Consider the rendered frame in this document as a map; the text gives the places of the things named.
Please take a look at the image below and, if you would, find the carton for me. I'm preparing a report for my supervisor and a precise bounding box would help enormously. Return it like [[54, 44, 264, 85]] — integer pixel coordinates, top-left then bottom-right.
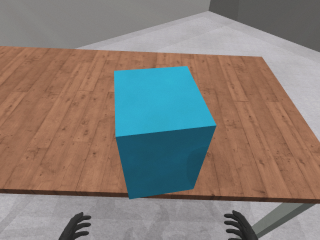
[[114, 66, 217, 200]]

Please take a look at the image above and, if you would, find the table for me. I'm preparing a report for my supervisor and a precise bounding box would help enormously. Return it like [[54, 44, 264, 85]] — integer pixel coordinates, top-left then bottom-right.
[[0, 46, 320, 239]]

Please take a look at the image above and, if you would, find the right robot hand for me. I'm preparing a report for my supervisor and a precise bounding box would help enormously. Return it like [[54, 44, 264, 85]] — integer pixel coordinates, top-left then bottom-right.
[[224, 210, 258, 240]]

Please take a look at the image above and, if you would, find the left robot hand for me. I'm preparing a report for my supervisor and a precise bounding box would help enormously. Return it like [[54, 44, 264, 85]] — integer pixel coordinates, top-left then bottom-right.
[[58, 212, 91, 240]]

